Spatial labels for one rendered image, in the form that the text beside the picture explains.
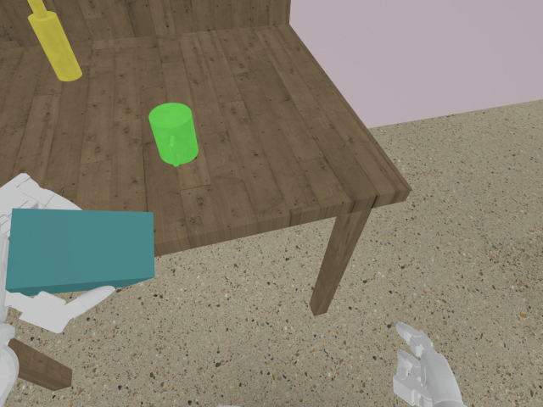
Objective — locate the robot right hand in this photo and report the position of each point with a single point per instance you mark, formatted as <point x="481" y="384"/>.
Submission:
<point x="432" y="380"/>

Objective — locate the left robot forearm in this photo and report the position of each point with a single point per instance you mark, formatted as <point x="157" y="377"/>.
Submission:
<point x="9" y="364"/>

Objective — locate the table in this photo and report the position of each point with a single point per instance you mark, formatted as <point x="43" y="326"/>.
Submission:
<point x="279" y="145"/>

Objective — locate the sponge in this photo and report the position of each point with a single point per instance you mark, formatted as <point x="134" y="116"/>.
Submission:
<point x="65" y="250"/>

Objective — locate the robot left hand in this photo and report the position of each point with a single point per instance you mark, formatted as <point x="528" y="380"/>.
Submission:
<point x="44" y="310"/>

